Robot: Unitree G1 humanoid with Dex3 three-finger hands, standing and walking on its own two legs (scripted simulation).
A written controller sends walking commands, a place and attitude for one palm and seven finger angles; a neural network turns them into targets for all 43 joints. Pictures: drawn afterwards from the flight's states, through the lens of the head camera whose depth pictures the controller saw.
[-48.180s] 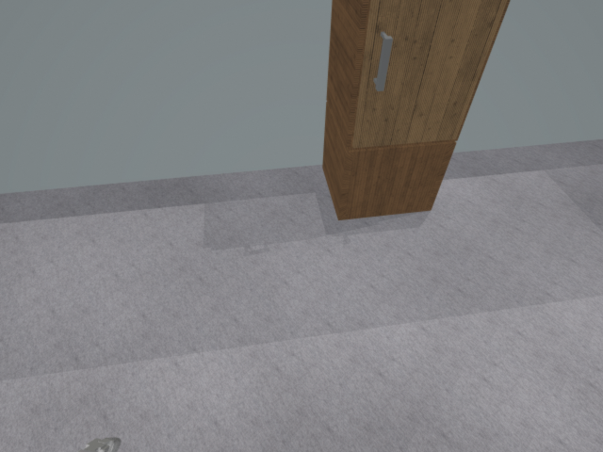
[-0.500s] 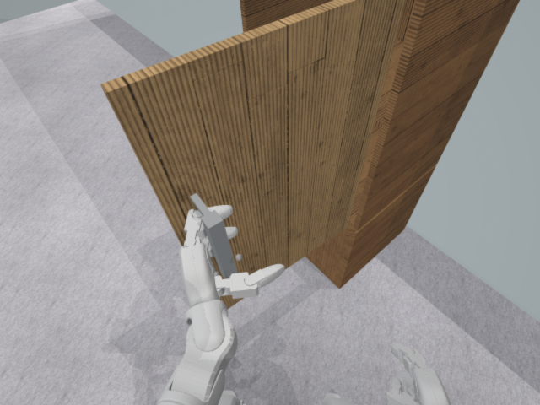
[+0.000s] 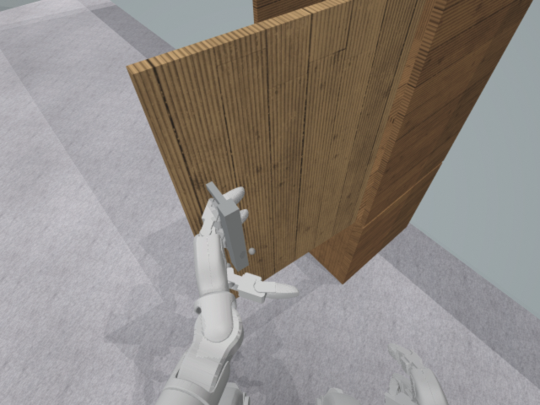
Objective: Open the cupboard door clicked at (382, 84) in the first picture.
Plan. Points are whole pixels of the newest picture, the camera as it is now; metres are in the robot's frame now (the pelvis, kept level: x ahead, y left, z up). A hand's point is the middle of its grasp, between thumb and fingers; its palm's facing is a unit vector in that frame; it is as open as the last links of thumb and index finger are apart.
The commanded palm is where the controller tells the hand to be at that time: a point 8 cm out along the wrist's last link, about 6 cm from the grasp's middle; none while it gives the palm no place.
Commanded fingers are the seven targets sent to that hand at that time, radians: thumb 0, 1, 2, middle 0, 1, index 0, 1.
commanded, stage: slide the hand sideways off the handle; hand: left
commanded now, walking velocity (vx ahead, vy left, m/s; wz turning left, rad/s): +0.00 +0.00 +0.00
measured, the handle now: (227, 228) +0.36 +0.09 +0.05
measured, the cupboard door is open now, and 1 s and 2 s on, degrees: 84 86 86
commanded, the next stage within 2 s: draw the hand back to the body in 1.14 s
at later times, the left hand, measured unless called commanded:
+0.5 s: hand (236, 285) +0.27 +0.06 +0.06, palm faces -0.15 -0.99 -0.01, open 16.3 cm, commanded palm +0.25 +0.13 +0.06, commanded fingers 0.00 -0.50 0.30 -0.15 -0.30 -0.15 -0.30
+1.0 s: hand (197, 311) +0.23 +0.11 +0.05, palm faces -0.11 -0.99 -0.05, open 16.2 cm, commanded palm +0.21 +0.18 +0.06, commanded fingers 0.00 -0.50 0.30 -0.15 -0.30 -0.15 -0.30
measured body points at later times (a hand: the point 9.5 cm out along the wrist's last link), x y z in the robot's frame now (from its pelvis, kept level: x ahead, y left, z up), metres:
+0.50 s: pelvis +0.01 +0.01 +0.00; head +0.06 +0.00 +0.44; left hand +0.27 +0.12 +0.06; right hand +0.18 -0.21 -0.09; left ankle +0.03 +0.12 -0.67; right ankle +0.03 -0.10 -0.67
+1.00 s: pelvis +0.02 +0.00 -0.01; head +0.08 -0.02 +0.44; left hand +0.23 +0.17 +0.06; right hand +0.21 -0.23 -0.09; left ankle +0.03 +0.12 -0.67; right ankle +0.03 -0.10 -0.67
